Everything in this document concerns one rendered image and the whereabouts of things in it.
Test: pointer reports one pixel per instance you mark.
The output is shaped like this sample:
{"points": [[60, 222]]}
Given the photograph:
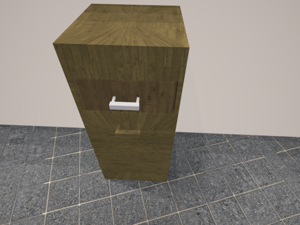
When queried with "cabinet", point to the cabinet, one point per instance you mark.
{"points": [[127, 42]]}

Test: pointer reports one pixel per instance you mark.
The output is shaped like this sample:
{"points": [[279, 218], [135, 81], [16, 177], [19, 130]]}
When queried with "drawer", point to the drawer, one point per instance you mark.
{"points": [[155, 97]]}

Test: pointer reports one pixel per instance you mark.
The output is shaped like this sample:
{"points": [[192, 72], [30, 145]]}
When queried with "handle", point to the handle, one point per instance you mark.
{"points": [[124, 105], [128, 133]]}

